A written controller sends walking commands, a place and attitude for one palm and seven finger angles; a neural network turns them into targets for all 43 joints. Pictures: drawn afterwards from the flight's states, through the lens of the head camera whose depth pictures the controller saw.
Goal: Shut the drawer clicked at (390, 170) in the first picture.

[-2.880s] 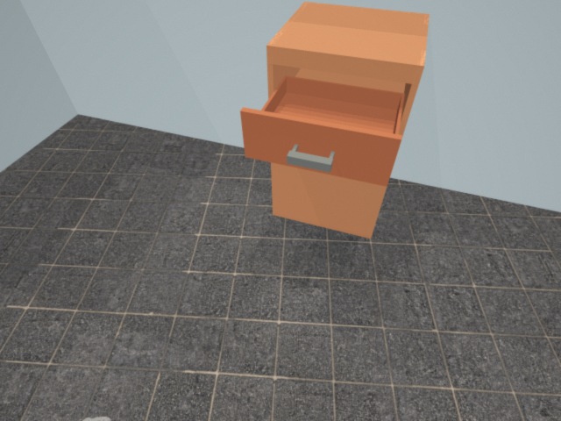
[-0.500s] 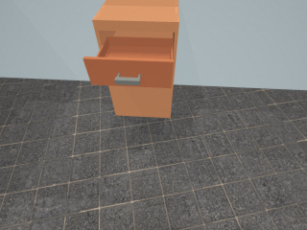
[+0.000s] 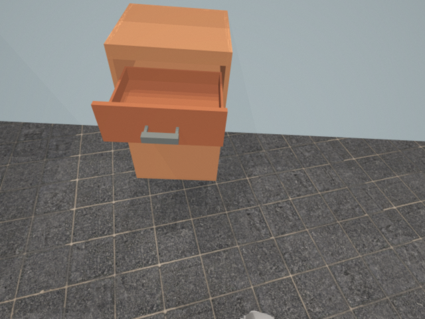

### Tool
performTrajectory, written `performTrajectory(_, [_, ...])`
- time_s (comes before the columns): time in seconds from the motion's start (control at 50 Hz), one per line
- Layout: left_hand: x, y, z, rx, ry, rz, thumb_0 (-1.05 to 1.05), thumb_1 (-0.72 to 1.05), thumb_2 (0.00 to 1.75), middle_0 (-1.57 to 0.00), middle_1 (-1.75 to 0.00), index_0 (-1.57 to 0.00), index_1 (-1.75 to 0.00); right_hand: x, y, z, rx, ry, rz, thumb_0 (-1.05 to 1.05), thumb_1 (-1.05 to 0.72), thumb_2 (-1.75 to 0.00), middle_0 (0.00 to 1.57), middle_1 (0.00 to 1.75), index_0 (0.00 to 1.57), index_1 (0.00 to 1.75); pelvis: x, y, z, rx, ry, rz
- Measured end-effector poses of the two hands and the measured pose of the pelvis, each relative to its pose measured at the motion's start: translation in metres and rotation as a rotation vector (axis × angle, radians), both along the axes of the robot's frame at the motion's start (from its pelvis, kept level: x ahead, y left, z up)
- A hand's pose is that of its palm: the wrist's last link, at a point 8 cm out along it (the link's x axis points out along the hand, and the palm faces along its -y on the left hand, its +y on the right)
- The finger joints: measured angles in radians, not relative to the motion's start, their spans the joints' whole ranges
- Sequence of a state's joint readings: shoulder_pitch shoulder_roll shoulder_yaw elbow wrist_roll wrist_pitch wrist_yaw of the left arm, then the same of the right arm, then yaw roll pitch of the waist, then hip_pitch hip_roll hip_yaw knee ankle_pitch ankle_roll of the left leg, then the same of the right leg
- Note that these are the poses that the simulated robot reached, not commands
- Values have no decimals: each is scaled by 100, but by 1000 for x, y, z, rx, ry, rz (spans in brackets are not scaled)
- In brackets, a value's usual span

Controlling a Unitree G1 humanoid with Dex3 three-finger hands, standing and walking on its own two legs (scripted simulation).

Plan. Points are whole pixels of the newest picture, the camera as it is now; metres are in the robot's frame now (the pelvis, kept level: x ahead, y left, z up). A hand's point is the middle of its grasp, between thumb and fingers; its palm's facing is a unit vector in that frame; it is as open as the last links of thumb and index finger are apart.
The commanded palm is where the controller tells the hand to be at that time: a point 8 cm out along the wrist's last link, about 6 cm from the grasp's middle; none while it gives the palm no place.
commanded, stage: take the last steps up to it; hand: left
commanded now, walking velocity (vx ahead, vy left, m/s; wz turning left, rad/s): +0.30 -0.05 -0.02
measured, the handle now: (161, 133) +0.68 +0.20 -0.11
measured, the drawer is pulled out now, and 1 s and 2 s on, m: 0.29 0.29 0.29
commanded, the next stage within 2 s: come to a stop and stand still in 0.94 s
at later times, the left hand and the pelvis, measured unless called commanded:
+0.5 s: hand (154, 308) +0.18 +0.13 -0.17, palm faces +0.11 -0.97 -0.20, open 7.1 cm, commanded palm none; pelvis +0.16 -0.05 +0.00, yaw +2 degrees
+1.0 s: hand (154, 239) +0.34 +0.16 -0.18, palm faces +0.06 -0.98 -0.18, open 7.3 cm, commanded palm none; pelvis +0.31 -0.02 +0.00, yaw +1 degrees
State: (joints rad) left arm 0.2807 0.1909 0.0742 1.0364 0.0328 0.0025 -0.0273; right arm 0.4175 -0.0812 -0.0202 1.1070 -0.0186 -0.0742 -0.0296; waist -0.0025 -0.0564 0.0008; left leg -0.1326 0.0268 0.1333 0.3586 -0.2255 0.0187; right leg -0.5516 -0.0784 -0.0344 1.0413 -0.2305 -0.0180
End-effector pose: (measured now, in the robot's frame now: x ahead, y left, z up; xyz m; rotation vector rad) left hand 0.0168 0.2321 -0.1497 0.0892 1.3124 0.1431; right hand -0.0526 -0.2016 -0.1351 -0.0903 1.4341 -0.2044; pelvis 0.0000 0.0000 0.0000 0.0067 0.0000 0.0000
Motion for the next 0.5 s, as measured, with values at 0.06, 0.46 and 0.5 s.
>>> performTrajectory(0.06, [46, -7, 7, 12, -53, -35, 0, 91, 89, -19, -30, -20, -30, -11, 3, -1, 32, 70, -39, 1, -90, -90, 20, 29, 20, 30, 16, -6, 1, 6, 2, -7])
performTrajectory(0.46, [163, -56, 11, 70, -106, 30, -3, 96, 89, -20, -30, -20, -30, 216, -94, -10, -33, -107, 58, 1, -91, -90, 20, 29, 20, 30, 145, -57, -4, -33, -6, 46])
performTrajectory(0.5, [153, -54, 6, 54, -52, 44, -2, 95, 89, -20, -30, -20, -30, 257, -93, -4, -42, -173, 91, 1, -91, -90, 20, 29, 20, 30, 158, -54, -4, -37, -6, 43])
